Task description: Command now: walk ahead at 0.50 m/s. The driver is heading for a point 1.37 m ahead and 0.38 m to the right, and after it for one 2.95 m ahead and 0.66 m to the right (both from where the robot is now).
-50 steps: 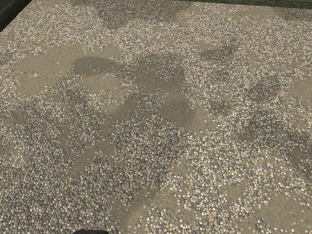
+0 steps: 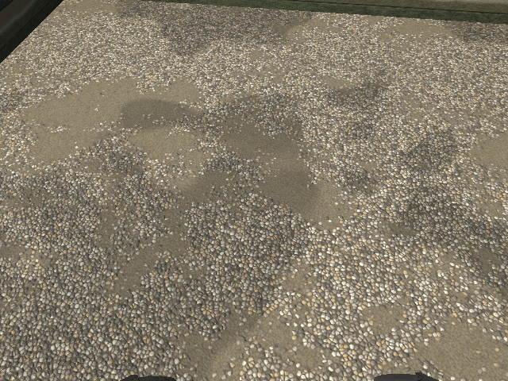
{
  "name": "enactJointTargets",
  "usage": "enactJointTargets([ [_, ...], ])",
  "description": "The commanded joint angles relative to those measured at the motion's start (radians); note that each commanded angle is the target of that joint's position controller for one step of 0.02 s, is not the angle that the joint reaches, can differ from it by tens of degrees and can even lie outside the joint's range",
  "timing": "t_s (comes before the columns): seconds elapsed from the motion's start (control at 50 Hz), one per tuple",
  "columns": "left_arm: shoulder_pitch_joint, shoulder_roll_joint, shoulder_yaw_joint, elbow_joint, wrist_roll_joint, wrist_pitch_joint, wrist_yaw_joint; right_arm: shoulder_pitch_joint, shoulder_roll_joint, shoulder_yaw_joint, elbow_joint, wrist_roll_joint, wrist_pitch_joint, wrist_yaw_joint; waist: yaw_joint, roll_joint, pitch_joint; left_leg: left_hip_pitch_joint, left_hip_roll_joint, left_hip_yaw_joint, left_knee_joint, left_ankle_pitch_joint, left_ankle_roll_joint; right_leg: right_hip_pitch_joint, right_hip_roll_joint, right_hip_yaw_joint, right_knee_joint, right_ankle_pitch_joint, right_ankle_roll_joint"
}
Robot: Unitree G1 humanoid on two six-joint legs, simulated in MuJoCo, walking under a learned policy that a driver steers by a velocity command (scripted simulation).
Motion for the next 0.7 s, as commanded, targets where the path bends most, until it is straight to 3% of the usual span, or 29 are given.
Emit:
enactJointTargets([
  [0.02, -0.113, 0.059, 0.013, -0.110, -0.001, -0.014, 0.000, -0.128, -0.051, -0.013, -0.114, 0.001, -0.017, 0.004, -0.004, 0.006, -0.021, -0.067, 0.076, -0.051, -0.122, 0.220, 0.013, 0.027, -0.037, 0.031, -0.081, 0.215, -0.019],
  [0.04, -0.106, 0.066, 0.018, -0.103, 0.003, -0.013, 0.000, -0.102, -0.045, -0.015, -0.106, -0.009, -0.021, 0.008, -0.012, -0.009, -0.077, -0.030, 0.075, -0.047, -0.109, 0.240, 0.014, 0.045, -0.046, 0.044, -0.081, 0.226, -0.025],
  [0.06, -0.053, 0.057, 0.020, -0.078, 0.000, -0.021, 0.004, -0.050, -0.056, -0.016, -0.081, 0.000, -0.021, -0.008, 0.010, -0.002, -0.134, -0.014, 0.081, -0.087, -0.167, 0.061, 0.016, 0.099, -0.024, 0.020, -0.083, 0.043, -0.020],
  [0.08, -0.068, 0.049, 0.015, -0.084, -0.002, -0.022, 0.003, -0.086, -0.065, -0.017, -0.092, 0.009, -0.016, -0.013, 0.017, 0.018, -0.060, -0.060, 0.086, -0.100, -0.192, 0.026, 0.015, 0.072, -0.016, 0.012, -0.085, 0.035, -0.016],
  [0.1, -0.122, 0.059, 0.012, -0.108, -0.002, -0.016, 0.001, -0.139, -0.052, -0.014, -0.120, 0.004, -0.016, 0.002, -0.004, 0.005, -0.011, -0.073, 0.080, -0.056, -0.129, 0.206, 0.014, 0.024, -0.037, 0.033, -0.082, 0.209, -0.019],
  [0.12, -0.111, 0.068, 0.018, -0.103, 0.002, -0.014, 0.000, -0.106, -0.045, -0.014, -0.110, -0.008, -0.019, 0.007, -0.013, -0.012, -0.065, -0.035, 0.077, -0.047, -0.111, 0.236, 0.015, 0.041, -0.044, 0.045, -0.079, 0.228, -0.026],
  [0.14, -0.106, 0.068, 0.019, -0.104, 0.002, -0.012, 0.000, -0.092, -0.046, -0.014, -0.105, -0.011, -0.021, 0.009, -0.014, -0.012, -0.076, -0.031, 0.075, -0.041, -0.104, 0.245, 0.013, 0.042, -0.044, 0.043, -0.077, 0.234, -0.025],
  [0.16, -0.053, 0.055, 0.020, -0.078, -0.001, -0.021, 0.003, -0.044, -0.055, -0.016, -0.081, 0.000, -0.021, -0.008, 0.009, -0.001, -0.138, -0.014, 0.080, -0.081, -0.165, 0.060, 0.014, 0.097, -0.025, 0.021, -0.083, 0.047, -0.019],
  [0.18, -0.066, 0.046, 0.014, -0.082, -0.001, -0.023, 0.003, -0.081, -0.062, -0.017, -0.091, 0.007, -0.018, -0.013, 0.015, 0.017, -0.072, -0.051, 0.084, -0.096, -0.186, 0.027, 0.016, 0.075, -0.018, 0.015, -0.086, 0.036, -0.017],
  [0.2, -0.122, 0.059, 0.012, -0.108, -0.002, -0.016, 0.001, -0.136, -0.051, -0.014, -0.120, 0.003, -0.018, 0.002, -0.005, 0.004, -0.014, -0.067, 0.080, -0.053, -0.126, 0.208, 0.014, 0.023, -0.036, 0.034, -0.083, 0.209, -0.020],
  [0.24, -0.107, 0.068, 0.019, -0.103, 0.002, -0.012, 0.000, -0.092, -0.045, -0.014, -0.107, -0.011, -0.021, 0.009, -0.014, -0.011, -0.077, -0.031, 0.076, -0.039, -0.102, 0.245, 0.013, 0.041, -0.044, 0.043, -0.076, 0.234, -0.024],
  [0.26, -0.053, 0.055, 0.019, -0.077, 0.000, -0.020, 0.003, -0.043, -0.054, -0.016, -0.082, 0.000, -0.021, -0.008, 0.008, 0.001, -0.138, -0.015, 0.081, -0.079, -0.164, 0.059, 0.014, 0.096, -0.024, 0.021, -0.082, 0.048, -0.019],
  [0.28, -0.066, 0.045, 0.014, -0.082, -0.001, -0.023, 0.003, -0.080, -0.061, -0.017, -0.092, 0.007, -0.018, -0.013, 0.015, 0.019, -0.073, -0.051, 0.085, -0.094, -0.186, 0.027, 0.016, 0.074, -0.017, 0.015, -0.085, 0.036, -0.016],
  [0.3, -0.122, 0.058, 0.012, -0.108, -0.002, -0.016, 0.001, -0.135, -0.051, -0.014, -0.121, 0.003, -0.018, 0.002, -0.005, 0.005, -0.015, -0.068, 0.081, -0.051, -0.125, 0.207, 0.014, 0.022, -0.036, 0.034, -0.082, 0.209, -0.019],
  [0.34, -0.107, 0.067, 0.019, -0.103, 0.002, -0.012, 0.000, -0.091, -0.044, -0.014, -0.107, -0.011, -0.021, 0.009, -0.014, -0.010, -0.077, -0.031, 0.077, -0.037, -0.101, 0.245, 0.013, 0.040, -0.043, 0.043, -0.075, 0.234, -0.024],
  [0.36, -0.052, 0.055, 0.019, -0.077, 0.000, -0.020, 0.003, -0.042, -0.054, -0.015, -0.083, 0.000, -0.022, -0.008, 0.008, 0.001, -0.139, -0.015, 0.082, -0.077, -0.163, 0.058, 0.014, 0.095, -0.024, 0.022, -0.081, 0.048, -0.018],
  [0.38, -0.066, 0.045, 0.014, -0.081, -0.001, -0.023, 0.002, -0.078, -0.060, -0.017, -0.093, 0.008, -0.019, -0.013, 0.015, 0.019, -0.073, -0.052, 0.086, -0.092, -0.185, 0.025, 0.016, 0.073, -0.016, 0.015, -0.084, 0.036, -0.016],
  [0.4, -0.122, 0.058, 0.012, -0.108, -0.001, -0.016, 0.001, -0.134, -0.050, -0.014, -0.122, 0.003, -0.018, 0.002, -0.005, 0.005, -0.015, -0.068, 0.082, -0.049, -0.124, 0.206, 0.014, 0.021, -0.035, 0.034, -0.081, 0.209, -0.019],
  [0.44, -0.107, 0.067, 0.019, -0.103, 0.002, -0.012, -0.001, -0.090, -0.043, -0.014, -0.108, -0.011, -0.022, 0.009, -0.014, -0.010, -0.077, -0.032, 0.078, -0.035, -0.100, 0.244, 0.013, 0.039, -0.042, 0.043, -0.074, 0.234, -0.024],
  [0.46, -0.053, 0.054, 0.019, -0.077, -0.001, -0.020, 0.003, -0.041, -0.053, -0.015, -0.084, 0.000, -0.022, -0.009, 0.008, 0.001, -0.139, -0.016, 0.083, -0.076, -0.162, 0.056, 0.014, 0.094, -0.023, 0.022, -0.080, 0.048, -0.018],
  [0.48, -0.067, 0.044, 0.013, -0.081, -0.001, -0.022, 0.002, -0.077, -0.060, -0.017, -0.094, 0.008, -0.019, -0.013, 0.014, 0.019, -0.073, -0.053, 0.088, -0.091, -0.184, 0.024, 0.016, 0.072, -0.016, 0.015, -0.083, 0.036, -0.015],
  [0.5, -0.123, 0.058, 0.012, -0.108, -0.001, -0.016, 0.001, -0.133, -0.050, -0.013, -0.123, 0.003, -0.019, 0.002, -0.005, 0.005, -0.014, -0.069, 0.083, -0.048, -0.123, 0.205, 0.015, 0.020, -0.034, 0.035, -0.079, 0.209, -0.018],
  [0.54, -0.108, 0.067, 0.019, -0.103, 0.002, -0.011, -0.001, -0.089, -0.043, -0.014, -0.109, -0.011, -0.022, 0.009, -0.015, -0.010, -0.077, -0.033, 0.078, -0.034, -0.099, 0.243, 0.013, 0.038, -0.042, 0.044, -0.073, 0.235, -0.023],
  [0.56, -0.053, 0.054, 0.019, -0.076, -0.001, -0.020, 0.003, -0.039, -0.053, -0.015, -0.084, 0.000, -0.022, -0.009, 0.008, 0.001, -0.139, -0.017, 0.084, -0.074, -0.161, 0.055, 0.014, 0.094, -0.023, 0.022, -0.079, 0.048, -0.017],
  [0.58, -0.058, 0.043, 0.012, -0.077, 0.000, -0.021, 0.002, -0.065, -0.057, -0.015, -0.090, 0.007, -0.020, -0.013, 0.015, 0.017, -0.076, -0.052, 0.091, -0.093, -0.192, 0.012, 0.018, 0.075, -0.017, 0.021, -0.092, 0.023, -0.016],
  [0.6, -0.111, 0.055, 0.009, -0.103, 0.001, -0.014, 0.000, -0.119, -0.046, -0.010, -0.117, 0.002, -0.020, 0.001, -0.003, 0.002, -0.010, -0.068, 0.087, -0.056, -0.139, 0.190, 0.017, 0.020, -0.037, 0.044, -0.096, 0.187, -0.020],
  [0.62, -0.101, 0.055, 0.011, -0.095, 0.006, -0.011, -0.001, -0.084, -0.035, -0.007, -0.105, -0.009, -0.021, 0.007, -0.013, -0.010, -0.057, -0.029, 0.091, -0.056, -0.142, 0.204, 0.018, 0.031, -0.047, 0.058, -0.107, 0.191, -0.024],
  [0.7, -0.098, 0.030, -0.004, -0.080, 0.009, -0.009, -0.001, -0.062, -0.016, 0.005, -0.076, -0.015, -0.026, 0.010, -0.008, -0.011, -0.058, 0.015, 0.111, -0.085, -0.243, 0.192, 0.008, 0.059, -0.066, 0.083, -0.214, 0.155, -0.011],
])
